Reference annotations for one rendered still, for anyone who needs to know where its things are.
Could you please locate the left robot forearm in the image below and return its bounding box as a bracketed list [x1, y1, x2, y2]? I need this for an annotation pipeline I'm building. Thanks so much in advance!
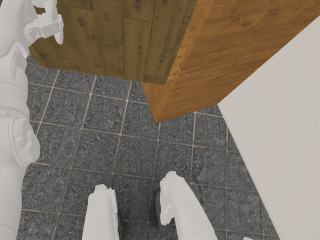
[0, 28, 30, 122]

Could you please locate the cupboard door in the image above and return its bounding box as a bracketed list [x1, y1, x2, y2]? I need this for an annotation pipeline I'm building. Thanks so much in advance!
[0, 0, 198, 85]

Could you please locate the robot left upper arm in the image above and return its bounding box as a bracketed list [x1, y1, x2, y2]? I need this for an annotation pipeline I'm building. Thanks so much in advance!
[0, 117, 40, 240]

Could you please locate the left robot thigh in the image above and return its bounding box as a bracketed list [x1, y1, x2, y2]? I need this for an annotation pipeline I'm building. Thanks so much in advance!
[82, 188, 118, 240]

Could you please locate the left robot hand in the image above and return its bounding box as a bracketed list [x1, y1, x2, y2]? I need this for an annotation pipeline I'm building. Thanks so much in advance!
[0, 0, 64, 47]

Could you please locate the robot thigh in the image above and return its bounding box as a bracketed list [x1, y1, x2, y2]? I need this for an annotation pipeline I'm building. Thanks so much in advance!
[82, 188, 118, 240]
[160, 175, 218, 240]

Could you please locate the right robot thigh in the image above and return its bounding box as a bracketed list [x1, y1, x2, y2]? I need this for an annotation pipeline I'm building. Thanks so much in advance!
[160, 175, 218, 240]

